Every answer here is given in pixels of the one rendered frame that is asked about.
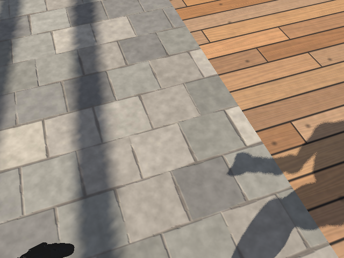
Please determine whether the robot left hand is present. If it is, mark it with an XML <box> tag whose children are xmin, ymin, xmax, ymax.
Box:
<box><xmin>20</xmin><ymin>242</ymin><xmax>74</xmax><ymax>258</ymax></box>

